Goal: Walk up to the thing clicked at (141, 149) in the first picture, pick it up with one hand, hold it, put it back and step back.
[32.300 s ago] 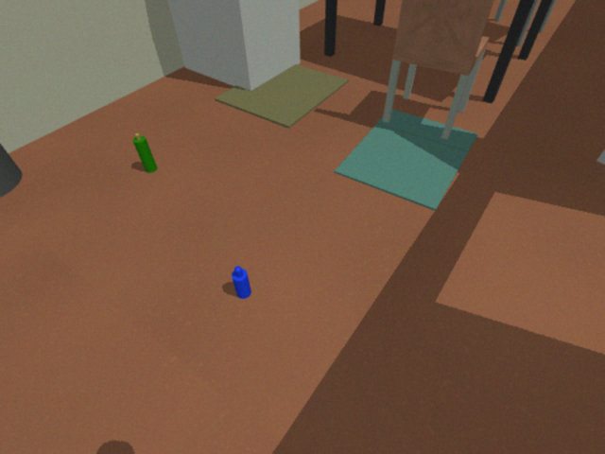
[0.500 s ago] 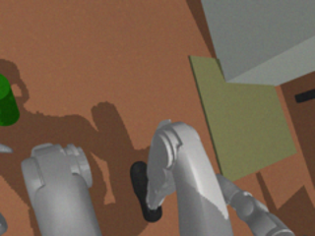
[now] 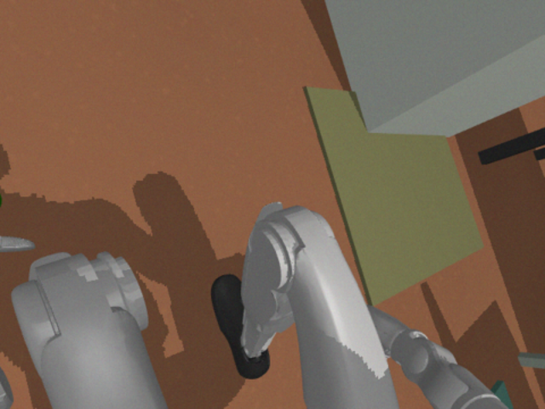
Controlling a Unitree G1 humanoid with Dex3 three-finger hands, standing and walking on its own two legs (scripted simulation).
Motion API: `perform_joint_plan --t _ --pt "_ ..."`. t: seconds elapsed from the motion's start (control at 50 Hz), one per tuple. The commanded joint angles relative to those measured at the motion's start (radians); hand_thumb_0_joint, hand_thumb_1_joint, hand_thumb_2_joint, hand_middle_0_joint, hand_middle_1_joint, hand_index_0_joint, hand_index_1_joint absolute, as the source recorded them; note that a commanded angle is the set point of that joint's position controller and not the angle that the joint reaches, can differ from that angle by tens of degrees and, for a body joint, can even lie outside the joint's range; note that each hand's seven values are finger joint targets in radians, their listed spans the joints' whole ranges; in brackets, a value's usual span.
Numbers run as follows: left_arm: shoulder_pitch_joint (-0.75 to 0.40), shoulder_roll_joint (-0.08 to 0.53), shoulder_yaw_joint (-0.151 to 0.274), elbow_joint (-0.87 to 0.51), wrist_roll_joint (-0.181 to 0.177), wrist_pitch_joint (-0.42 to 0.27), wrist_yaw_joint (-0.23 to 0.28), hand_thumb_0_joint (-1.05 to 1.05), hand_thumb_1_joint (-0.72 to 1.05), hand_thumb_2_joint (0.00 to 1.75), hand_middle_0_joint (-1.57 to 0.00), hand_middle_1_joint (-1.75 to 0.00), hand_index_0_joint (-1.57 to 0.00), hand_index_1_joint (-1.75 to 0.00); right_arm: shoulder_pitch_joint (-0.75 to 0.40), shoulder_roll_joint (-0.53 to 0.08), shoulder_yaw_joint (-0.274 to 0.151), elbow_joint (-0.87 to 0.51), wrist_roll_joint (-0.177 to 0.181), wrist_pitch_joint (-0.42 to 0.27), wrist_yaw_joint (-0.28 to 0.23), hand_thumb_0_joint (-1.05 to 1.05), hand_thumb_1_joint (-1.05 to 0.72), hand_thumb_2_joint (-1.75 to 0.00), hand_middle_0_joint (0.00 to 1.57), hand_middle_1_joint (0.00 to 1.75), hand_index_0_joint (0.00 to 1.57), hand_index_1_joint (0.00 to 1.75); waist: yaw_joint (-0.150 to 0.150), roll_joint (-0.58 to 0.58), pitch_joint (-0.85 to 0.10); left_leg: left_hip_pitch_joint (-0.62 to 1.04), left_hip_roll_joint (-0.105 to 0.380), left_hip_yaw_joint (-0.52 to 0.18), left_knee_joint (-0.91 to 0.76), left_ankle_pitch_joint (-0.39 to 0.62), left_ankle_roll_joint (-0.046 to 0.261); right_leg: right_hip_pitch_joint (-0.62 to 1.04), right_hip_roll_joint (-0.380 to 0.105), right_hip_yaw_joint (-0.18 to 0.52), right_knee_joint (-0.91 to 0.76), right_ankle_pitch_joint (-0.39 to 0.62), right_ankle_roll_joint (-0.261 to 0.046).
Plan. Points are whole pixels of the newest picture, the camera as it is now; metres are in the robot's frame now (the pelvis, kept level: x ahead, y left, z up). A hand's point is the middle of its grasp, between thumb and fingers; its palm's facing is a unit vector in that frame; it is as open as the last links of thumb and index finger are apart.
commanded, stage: close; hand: left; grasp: from the side
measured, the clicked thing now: out of the picture +0.45 +0.27 -0.17
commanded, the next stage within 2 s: settle in 0.60 s
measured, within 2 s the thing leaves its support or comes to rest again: leaves its support in 1.06 s
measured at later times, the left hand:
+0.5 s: hand out of the picture +0.44 +0.26 -0.17, palm faces +0.28 -0.96 -0.02, open 9.5 cm
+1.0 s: hand out of the picture +0.45 +0.26 -0.17, palm faces +0.29 -0.96 -0.02, open 8.8 cm
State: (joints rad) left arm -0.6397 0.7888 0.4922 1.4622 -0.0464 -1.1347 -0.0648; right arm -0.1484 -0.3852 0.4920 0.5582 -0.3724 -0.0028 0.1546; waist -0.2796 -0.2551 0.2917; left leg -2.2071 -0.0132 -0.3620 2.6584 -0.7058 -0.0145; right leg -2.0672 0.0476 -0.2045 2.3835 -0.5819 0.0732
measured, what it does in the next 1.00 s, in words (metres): stands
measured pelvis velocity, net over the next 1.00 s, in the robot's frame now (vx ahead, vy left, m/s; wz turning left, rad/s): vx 0.00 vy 0.00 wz -0.02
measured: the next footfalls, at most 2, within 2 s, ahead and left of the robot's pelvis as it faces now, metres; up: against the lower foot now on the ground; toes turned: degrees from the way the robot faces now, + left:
none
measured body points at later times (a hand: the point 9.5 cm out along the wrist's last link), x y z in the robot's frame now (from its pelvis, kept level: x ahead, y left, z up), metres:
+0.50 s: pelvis +0.00 +0.00 +0.00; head +0.24 +0.19 +0.33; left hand +0.42 +0.31 -0.17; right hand +0.17 -0.25 -0.03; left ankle +0.08 +0.12 -0.25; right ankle +0.15 -0.13 -0.25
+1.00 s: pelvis +0.00 +0.00 +0.01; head +0.25 +0.18 +0.33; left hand +0.43 +0.31 -0.17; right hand +0.15 -0.25 -0.03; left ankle +0.08 +0.12 -0.25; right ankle +0.15 -0.13 -0.25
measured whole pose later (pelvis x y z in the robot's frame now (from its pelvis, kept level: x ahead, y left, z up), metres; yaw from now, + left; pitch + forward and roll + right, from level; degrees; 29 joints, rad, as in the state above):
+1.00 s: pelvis +0.00 +0.00 +0.01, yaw -1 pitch +15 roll -18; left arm -0.67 0.81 0.47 1.36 -0.02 -1.04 0.02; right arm -0.14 -0.37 0.49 0.56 -0.36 0.04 0.16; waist -0.28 -0.26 0.30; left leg -2.21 0.00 -0.38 2.64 -0.73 -0.02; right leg -2.08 0.05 -0.22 2.36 -0.59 0.08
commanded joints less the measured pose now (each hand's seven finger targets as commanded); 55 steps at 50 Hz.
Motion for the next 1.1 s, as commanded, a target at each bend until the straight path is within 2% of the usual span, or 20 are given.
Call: perform_joint_plan --t 0.0,0.08,0.12,0.16,0.24,0.3,0.38,0.42,0.5,0.58,0.64,0.68,0.7,0.74,0.86,0.94,0.96,1.04,1.06,1.08 --pt "-0.216 0.130 -0.034 -0.145 -0.001 -0.075 0.034 0.00 -0.20 0.27 -0.27 -0.24 -0.25 -0.26 0.028 -0.355 -0.127 -0.003 -0.003 0.015 -0.012 0.00 -0.90 -0.90 0.20 0.30 0.20 0.30 -0.109 0.542 -0.567 0.381 0.056 0.099 -0.354 0.098 -0.016 0.267 0.028 -0.129 -0.146 0.136 -0.071" --pt "-0.253 0.125 -0.062 -0.147 -0.003 -0.074 0.043 0.00 -0.08 0.36 -0.35 -0.33 -0.34 -0.34 0.034 -0.356 -0.124 0.008 0.003 0.013 -0.010 0.00 -0.90 -0.90 0.20 0.30 0.20 0.30 -0.130 0.522 -0.576 0.382 0.056 0.086 -0.346 0.095 -0.013 0.255 0.029 -0.138 -0.148 0.141 -0.067" --pt "-0.239 0.124 -0.072 -0.136 -0.001 -0.073 0.051 0.00 -0.03 0.40 -0.38 -0.36 -0.37 -0.37 0.031 -0.353 -0.123 0.013 0.004 0.014 -0.010 0.00 -0.89 -0.90 0.20 0.30 0.20 0.30 -0.115 0.523 -0.566 0.377 0.057 0.086 -0.347 0.092 -0.013 0.253 0.032 -0.136 -0.144 0.141 -0.069" --pt "-0.247 0.130 -0.058 -0.108 0.002 -0.070 0.066 0.00 0.04 0.44 -0.42 -0.40 -0.41 -0.40 0.029 -0.355 -0.118 0.008 0.006 0.016 -0.008 0.00 -0.89 -0.90 0.20 0.30 0.20 0.30 -0.118 0.516 -0.552 0.364 0.057 0.079 -0.351 0.092 -0.016 0.248 0.031 -0.144 -0.140 0.137 -0.070" --pt "-0.225 0.170 -0.034 -0.099 0.011 -0.070 0.085 0.00 0.18 0.52 -0.51 -0.48 -0.50 -0.49 0.019 -0.347 -0.109 -0.002 0.004 0.025 -0.007 0.00 -0.88 -0.90 0.20 0.30 0.20 0.30 -0.091 0.533 -0.539 0.356 0.059 0.085 -0.358 0.086 -0.017 0.256 0.036 -0.144 -0.145 0.126 -0.074" --pt "-0.222 0.178 -0.034 -0.105 0.027 -0.073 0.094 0.00 0.29 0.61 -0.59 -0.56 -0.57 -0.57 0.017 -0.347 -0.107 -0.005 0.001 0.034 -0.008 0.00 -0.88 -0.90 0.20 0.30 0.20 0.30 -0.092 0.562 -0.543 0.383 0.063 0.081 -0.367 0.116 -0.024 0.259 0.035 -0.146 -0.138 0.146 -0.076" --pt "-0.250 0.195 -0.016 -0.132 0.024 -0.076 0.101 0.00 0.41 0.70 -0.71 -0.67 -0.69 -0.68 0.021 -0.349 -0.106 0.001 -0.004 0.037 -0.010 0.00 -0.88 -0.90 0.20 0.30 0.20 0.30 -0.107 0.568 -0.562 0.389 0.064 0.084 -0.351 0.131 -0.019 0.281 0.037 -0.143 -0.143 0.168 -0.071" --pt "-0.266 0.190 -0.027 -0.148 0.025 -0.076 0.104 0.00 0.50 0.75 -0.75 -0.72 -0.74 -0.72 0.018 -0.348 -0.106 0.003 -0.004 0.039 -0.011 0.00 -0.88 -0.89 0.20 0.30 0.20 0.30 -0.113 0.576 -0.559 0.396 0.067 0.081 -0.353 0.143 -0.020 0.275 0.035 -0.142 -0.140 0.176 -0.072" --pt "-0.280 0.192 -0.016 -0.121 0.020 -0.071 0.117 0.00 0.47 0.89 -0.91 -0.90 -0.90 -0.91 0.030 -0.360 -0.108 0.005 -0.002 0.044 -0.012 0.00 -0.88 -0.90 0.20 0.30 0.20 0.30 -0.132 0.562 -0.560 0.408 0.071 0.066 -0.361 0.130 -0.022 0.263 0.034 -0.151 -0.144 0.167 -0.070" --pt "-0.297 0.203 -0.027 -0.117 0.020 -0.069 0.112 0.00 0.48 1.00 -1.03 -1.03 -1.01 -1.03 0.024 -0.351 -0.101 0.004 0.001 0.046 -0.011 0.00 -0.89 -0.90 0.20 0.30 0.20 0.30 -0.127 0.544 -0.547 0.372 0.070 0.077 -0.355 0.093 -0.014 0.264 0.036 -0.143 -0.156 0.139 -0.070" --pt "-0.290 0.199 -0.031 -0.113 0.023 -0.065 0.107 0.00 0.55 1.09 -1.11 -1.13 -1.10 -1.13 0.035 -0.347 -0.099 0.005 -0.001 0.049 -0.013 0.00 -0.88 -0.90 0.20 0.30 0.20 0.30 -0.127 0.545 -0.570 0.387 0.070 0.081 -0.347 0.134 -0.014 0.286 0.038 -0.141 -0.155 0.170 -0.070" --pt "-0.298 0.212 -0.033 -0.117 0.028 -0.064 0.107 0.00 0.53 1.16 -1.17 -1.21 -1.16 -1.22 0.031 -0.349 -0.100 0.003 0.000 0.050 -0.012 0.00 -0.89 -0.90 0.20 0.30 0.20 0.30 -0.125 0.557 -0.558 0.379 0.070 0.082 -0.352 0.115 -0.014 0.272 0.039 -0.143 -0.156 0.154 -0.073" --pt "-0.296 0.192 -0.040 -0.115 0.023 -0.062 0.106 0.00 0.51 1.20 -1.17 -1.24 -1.14 -1.27 0.030 -0.348 -0.099 0.005 -0.001 0.050 -0.013 0.00 -0.91 -0.91 0.20 0.30 0.20 0.30 -0.130 0.548 -0.558 0.385 0.070 0.079 -0.352 0.121 -0.014 0.275 0.038 -0.143 -0.156 0.162 -0.071" --pt "-0.299 0.200 -0.030 -0.137 0.011 -0.060 0.104 0.00 0.56 1.22 -1.16 -1.23 -1.14 -1.26 0.035 -0.349 -0.100 0.004 0.002 0.050 -0.013 0.00 -0.91 -0.91 0.20 0.30 0.20 0.30 -0.122 0.552 -0.578 0.382 0.067 0.086 -0.346 0.128 -0.012 0.294 0.039 -0.140 -0.161 0.169 -0.071" --pt "-0.312 0.208 -0.009 -0.232 0.009 -0.050 0.094 0.00 0.50 1.30 -1.27 -1.36 -1.25 -1.39 0.045 -0.355 -0.119 0.008 0.007 0.053 -0.013 0.00 -0.91 -0.91 0.20 0.30 0.20 0.30 -0.114 0.611 -0.615 0.450 0.075 0.076 -0.367 0.174 -0.026 0.281 0.030 -0.141 -0.146 0.198 -0.073" --pt "-0.315 0.232 0.001 -0.364 0.015 -0.031 0.086 0.00 0.47 1.29 -1.31 -1.38 -1.29 -1.41 0.064 -0.349 -0.140 0.004 0.012 0.058 -0.011 0.00 -0.92 -0.91 0.20 0.30 0.20 0.30 -0.087 0.686 -0.681 0.491 0.075 0.090 -0.384 0.205 -0.033 0.302 0.027 -0.128 -0.141 0.214 -0.079" --pt "-0.297 0.230 0.009 -0.410 0.012 -0.023 0.085 0.00 0.47 1.30 -1.31 -1.39 -1.29 -1.41 0.067 -0.346 -0.149 0.001 0.013 0.060 -0.010 0.00 -0.91 -0.91 0.20 0.30 0.20 0.30 -0.070 0.696 -0.715 0.513 0.075 0.098 -0.382 0.231 -0.034 0.315 0.025 -0.121 -0.143 0.233 -0.080" --pt "-0.325 0.233 -0.003 -0.591 0.000 0.022 0.074 0.00 0.45 1.27 -1.31 -1.38 -1.29 -1.41 0.091 -0.333 -0.178 -0.009 0.031 0.057 -0.014 0.00 -0.92 -0.91 0.20 0.30 0.20 0.30 -0.055 0.752 -0.798 0.534 0.071 0.119 -0.399 0.243 -0.032 0.344 0.022 -0.094 -0.158 0.248 -0.088" --pt "-0.295 0.141 -0.059 -0.555 -0.012 0.045 0.063 0.00 0.43 1.27 -1.32 -1.39 -1.30 -1.42 0.117 -0.314 -0.181 0.030 0.040 0.063 -0.012 0.00 -0.93 -0.91 0.20 0.30 0.20 0.30 -0.065 0.738 -0.760 0.519 0.069 0.121 -0.413 0.209 -0.031 0.313 0.019 -0.090 -0.168 0.216 -0.089" --pt "-0.334 0.207 -0.003 -0.661 -0.021 0.052 0.069 0.00 0.43 1.29 -1.32 -1.40 -1.30 -1.43 0.116 -0.327 -0.196 0.002 0.045 0.058 -0.018 0.00 -0.92 -0.91 0.20 0.30 0.20 0.30 -0.050 0.751 -0.808 0.537 0.072 0.122 -0.415 0.229 -0.031 0.331 0.022 -0.085 -0.172 0.235 -0.089"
